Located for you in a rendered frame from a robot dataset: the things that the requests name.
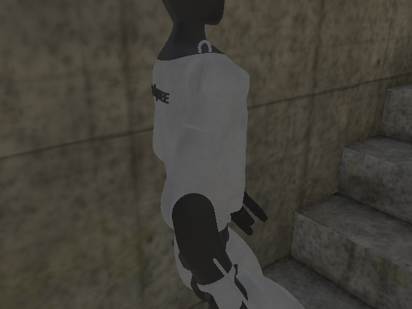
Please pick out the right robot thigh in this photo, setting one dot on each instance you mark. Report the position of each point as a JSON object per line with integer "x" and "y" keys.
{"x": 264, "y": 293}

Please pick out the robot thigh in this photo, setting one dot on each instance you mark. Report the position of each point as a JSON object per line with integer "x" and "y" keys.
{"x": 264, "y": 293}
{"x": 248, "y": 261}

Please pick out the robot right forearm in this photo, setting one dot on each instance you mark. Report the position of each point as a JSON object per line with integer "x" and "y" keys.
{"x": 199, "y": 242}

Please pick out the left robot thigh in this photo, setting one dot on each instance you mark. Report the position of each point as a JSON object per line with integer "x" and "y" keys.
{"x": 248, "y": 261}

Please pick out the right robot upper arm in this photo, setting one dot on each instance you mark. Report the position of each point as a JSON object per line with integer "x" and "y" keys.
{"x": 216, "y": 92}

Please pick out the left robot upper arm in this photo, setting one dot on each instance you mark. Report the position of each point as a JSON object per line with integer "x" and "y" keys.
{"x": 157, "y": 147}

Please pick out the left robot hand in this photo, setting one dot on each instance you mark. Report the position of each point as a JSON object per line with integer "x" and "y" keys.
{"x": 243, "y": 219}

